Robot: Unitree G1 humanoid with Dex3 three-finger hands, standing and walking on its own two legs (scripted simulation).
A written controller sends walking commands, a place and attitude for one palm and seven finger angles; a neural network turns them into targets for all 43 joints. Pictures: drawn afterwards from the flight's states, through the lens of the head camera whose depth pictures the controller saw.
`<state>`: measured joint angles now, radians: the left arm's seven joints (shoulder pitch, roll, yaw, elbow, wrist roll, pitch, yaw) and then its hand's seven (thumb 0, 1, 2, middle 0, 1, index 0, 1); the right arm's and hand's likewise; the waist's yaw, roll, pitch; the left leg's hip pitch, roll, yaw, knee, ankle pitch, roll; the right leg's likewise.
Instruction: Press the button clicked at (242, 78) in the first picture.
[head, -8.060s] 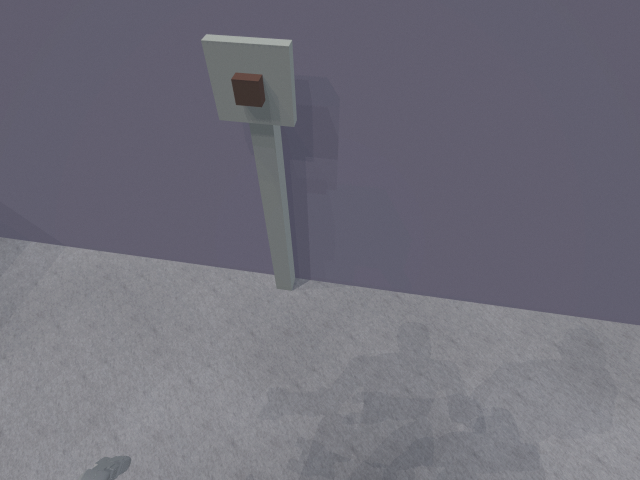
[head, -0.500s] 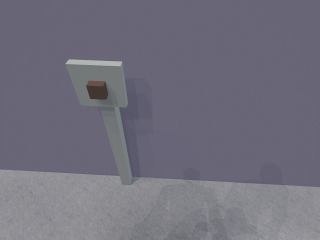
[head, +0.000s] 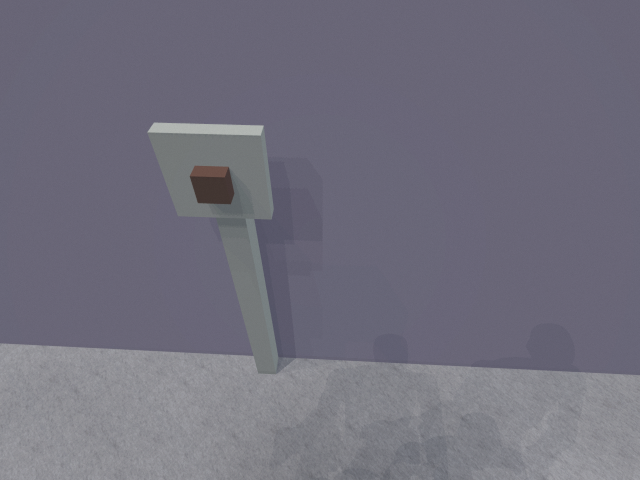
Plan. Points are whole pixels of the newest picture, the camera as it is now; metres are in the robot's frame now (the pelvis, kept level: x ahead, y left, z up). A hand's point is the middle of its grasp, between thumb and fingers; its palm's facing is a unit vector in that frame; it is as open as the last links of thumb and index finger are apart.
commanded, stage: look again from close up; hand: left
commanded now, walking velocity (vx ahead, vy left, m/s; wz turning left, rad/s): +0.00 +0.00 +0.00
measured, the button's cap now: (213, 184) +0.56 +0.21 +0.07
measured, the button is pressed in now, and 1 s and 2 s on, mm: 0 0 0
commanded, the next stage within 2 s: shuffle to correct the standing spot in 0.18 s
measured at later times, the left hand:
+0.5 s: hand out of the picture +0.03 +0.15 -0.17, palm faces +0.00 -0.99 -0.17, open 7.3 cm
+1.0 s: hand out of the picture +0.07 +0.14 -0.17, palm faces +0.01 -0.98 -0.21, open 7.3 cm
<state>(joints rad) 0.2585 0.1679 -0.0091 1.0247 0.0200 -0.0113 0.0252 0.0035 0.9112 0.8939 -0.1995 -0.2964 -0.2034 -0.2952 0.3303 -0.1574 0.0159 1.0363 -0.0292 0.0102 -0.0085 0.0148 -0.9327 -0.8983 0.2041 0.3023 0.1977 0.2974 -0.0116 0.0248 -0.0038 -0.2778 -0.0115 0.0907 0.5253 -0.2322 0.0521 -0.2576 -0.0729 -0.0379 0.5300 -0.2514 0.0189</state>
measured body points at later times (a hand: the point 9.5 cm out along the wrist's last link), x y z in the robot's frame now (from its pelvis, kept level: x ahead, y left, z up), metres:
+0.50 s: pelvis +0.05 -0.01 +0.00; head +0.07 -0.01 +0.45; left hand +0.03 +0.20 -0.16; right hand +0.06 -0.24 -0.16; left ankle +0.03 +0.08 -0.73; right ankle +0.02 -0.15 -0.73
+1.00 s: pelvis +0.06 -0.03 +0.01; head +0.07 -0.04 +0.46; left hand +0.07 +0.19 -0.15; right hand +0.06 -0.26 -0.16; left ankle +0.03 +0.08 -0.73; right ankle +0.02 -0.15 -0.73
